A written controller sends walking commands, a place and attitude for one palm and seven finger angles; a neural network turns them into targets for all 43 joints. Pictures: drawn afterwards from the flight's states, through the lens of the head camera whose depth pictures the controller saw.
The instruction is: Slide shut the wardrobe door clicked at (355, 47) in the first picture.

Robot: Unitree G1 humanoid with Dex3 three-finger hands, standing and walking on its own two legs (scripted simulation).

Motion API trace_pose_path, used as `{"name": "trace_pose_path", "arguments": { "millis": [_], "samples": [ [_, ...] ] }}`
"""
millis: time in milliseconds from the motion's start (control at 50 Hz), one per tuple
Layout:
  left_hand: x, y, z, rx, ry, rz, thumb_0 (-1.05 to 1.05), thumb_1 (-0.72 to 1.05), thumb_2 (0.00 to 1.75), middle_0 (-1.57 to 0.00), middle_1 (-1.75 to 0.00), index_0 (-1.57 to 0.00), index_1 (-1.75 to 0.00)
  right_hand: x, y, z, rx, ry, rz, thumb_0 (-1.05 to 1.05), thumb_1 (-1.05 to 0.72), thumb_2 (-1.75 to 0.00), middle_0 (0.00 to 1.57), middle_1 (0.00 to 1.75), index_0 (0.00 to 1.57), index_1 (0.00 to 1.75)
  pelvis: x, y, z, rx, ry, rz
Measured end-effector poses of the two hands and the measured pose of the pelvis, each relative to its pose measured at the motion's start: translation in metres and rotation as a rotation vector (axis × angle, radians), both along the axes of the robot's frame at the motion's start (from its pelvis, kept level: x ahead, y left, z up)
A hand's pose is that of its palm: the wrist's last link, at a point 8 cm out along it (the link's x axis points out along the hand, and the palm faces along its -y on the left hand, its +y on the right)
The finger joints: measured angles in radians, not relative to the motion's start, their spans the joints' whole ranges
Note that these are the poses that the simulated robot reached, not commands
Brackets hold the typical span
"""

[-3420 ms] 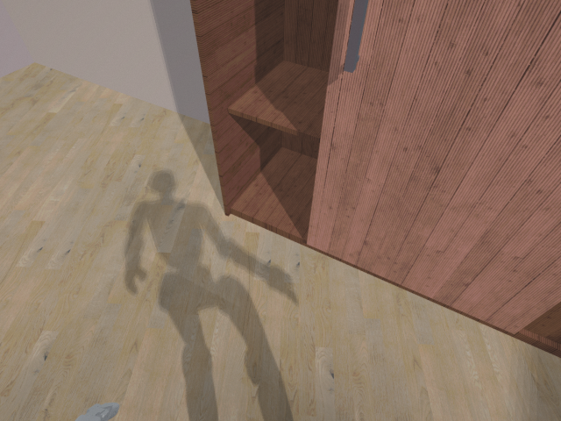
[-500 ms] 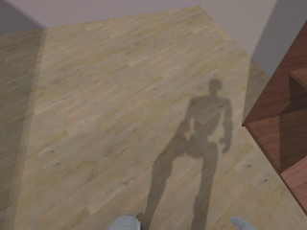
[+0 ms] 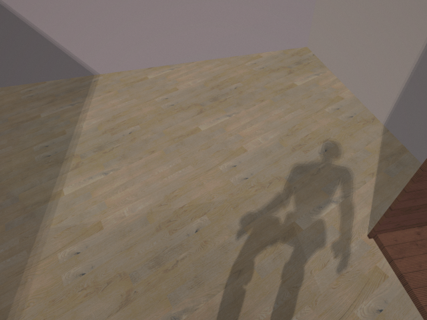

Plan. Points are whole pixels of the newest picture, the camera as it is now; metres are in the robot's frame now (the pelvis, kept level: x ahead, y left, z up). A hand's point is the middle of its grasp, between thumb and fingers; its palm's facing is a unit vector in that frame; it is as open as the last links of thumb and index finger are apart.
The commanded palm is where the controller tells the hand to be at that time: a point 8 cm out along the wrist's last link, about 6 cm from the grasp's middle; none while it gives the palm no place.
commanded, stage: walk to a spot facing it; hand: right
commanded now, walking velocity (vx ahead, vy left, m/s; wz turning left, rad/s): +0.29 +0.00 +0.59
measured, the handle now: out of the picture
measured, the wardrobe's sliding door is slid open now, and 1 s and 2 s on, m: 0.41 0.41 0.41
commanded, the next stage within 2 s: turn to face it in 0.22 s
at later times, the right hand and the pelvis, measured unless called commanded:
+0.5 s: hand (273, 252) +0.33 -0.12 -0.17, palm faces -0.19 +0.96 -0.18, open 7.4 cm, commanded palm none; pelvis +0.19 +0.03 -0.01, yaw +10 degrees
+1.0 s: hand (319, 267) +0.29 -0.22 -0.17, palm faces +0.16 +0.97 -0.21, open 7.4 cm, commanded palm none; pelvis +0.22 -0.01 +0.00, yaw -6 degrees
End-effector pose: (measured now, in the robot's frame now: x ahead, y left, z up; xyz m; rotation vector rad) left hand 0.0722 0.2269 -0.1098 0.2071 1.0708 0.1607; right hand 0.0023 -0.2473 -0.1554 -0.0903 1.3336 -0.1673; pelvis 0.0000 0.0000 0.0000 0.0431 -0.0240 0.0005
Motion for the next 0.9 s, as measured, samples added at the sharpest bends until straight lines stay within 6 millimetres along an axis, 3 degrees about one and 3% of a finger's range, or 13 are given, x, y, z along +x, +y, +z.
{"name": "trace_pose_path", "arguments": {
  "millis": [120,240,320,400,460,500,600,680,760,820,900],
  "samples": [
    [-0.010,-0.004,0.011,0.025,0.118,0.116,-0.01,0.95,0.90,-0.20,-0.30,-0.20,-0.30,0.058,-0.003,0.016,0.035,0.005,0.038,0.01,-0.91,-0.90,0.19,0.30,0.19,0.30,0.044,-0.014,0.018,-0.007,0.015,0.065],
    [-0.032,-0.016,0.007,-0.009,0.269,0.228,0.00,0.93,0.90,-0.20,-0.30,-0.20,-0.30,0.129,0.012,0.017,0.063,0.012,0.111,0.01,-0.91,-0.90,0.19,0.30,0.19,0.30,0.089,-0.013,0.020,-0.010,0.021,0.124],
    [-0.043,-0.026,0.000,-0.056,0.367,0.310,0.00,0.92,0.90,-0.20,-0.30,-0.20,-0.30,0.189,0.024,0.015,0.048,0.000,0.186,0.01,-0.93,-0.90,0.19,0.30,0.19,0.30,0.118,-0.004,0.015,-0.013,0.018,0.165],
    [-0.048,-0.032,-0.013,-0.112,0.459,0.384,0.00,0.91,0.90,-0.20,-0.30,-0.20,-0.30,0.261,0.049,0.013,0.024,-0.060,0.280,0.01,-0.92,-0.90,0.19,0.30,0.19,0.30,0.149,0.011,0.005,-0.018,0.018,0.192],
    [-0.043,-0.029,-0.029,-0.162,0.527,0.405,0.00,0.91,0.90,-0.20,-0.30,-0.20,-0.30,0.310,0.069,0.007,-0.002,-0.158,0.312,0.01,-0.92,-0.90,0.19,0.30,0.19,0.30,0.176,0.029,-0.010,-0.041,0.016,0.182],
    [-0.029,-0.023,-0.038,-0.176,0.543,0.398,0.00,0.91,0.90,-0.20,-0.30,-0.20,-0.30,0.328,0.079,0.009,-0.008,-0.206,0.303,0.01,-0.92,-0.90,0.19,0.30,0.19,0.30,0.185,0.034,-0.014,-0.032,0.009,0.169],
    [0.041,-0.001,-0.041,-0.159,0.433,0.328,0.01,0.91,0.90,-0.20,-0.30,-0.20,-0.30,0.343,0.091,0.022,-0.001,-0.237,0.260,0.01,-0.91,-0.90,0.19,0.30,0.20,0.30,0.202,0.036,-0.004,-0.027,0.000,0.122],
    [0.104,0.013,-0.034,-0.126,0.307,0.245,0.00,0.91,0.90,-0.20,-0.30,-0.20,-0.30,0.347,0.084,0.029,0.004,-0.260,0.196,0.00,-0.92,-0.90,0.20,0.30,0.20,0.30,0.209,0.031,0.001,-0.025,0.007,0.070],
    [0.151,0.025,-0.025,-0.055,0.238,0.157,0.01,0.94,0.90,-0.20,-0.30,-0.20,-0.30,0.343,0.064,0.025,0.011,-0.270,0.126,0.00,-0.92,-0.90,0.20,0.30,0.20,0.30,0.216,0.020,0.000,-0.016,0.006,0.017],
    [0.181,0.028,-0.019,0.004,0.188,0.095,0.01,0.94,0.90,-0.20,-0.30,-0.20,-0.30,0.332,0.040,0.011,0.013,-0.256,0.066,0.00,-0.91,-0.90,0.20,0.30,0.20,0.30,0.220,0.008,-0.007,-0.004,0.004,-0.020],
    [0.206,0.024,-0.014,0.055,0.139,0.036,0.01,0.93,0.90,-0.19,-0.30,-0.20,-0.30,0.307,0.005,-0.002,-0.015,-0.178,0.006,0.00,-0.91,-0.90,0.20,0.30,0.20,0.30,0.221,-0.004,-0.013,-0.004,0.016,-0.058]
  ]
}}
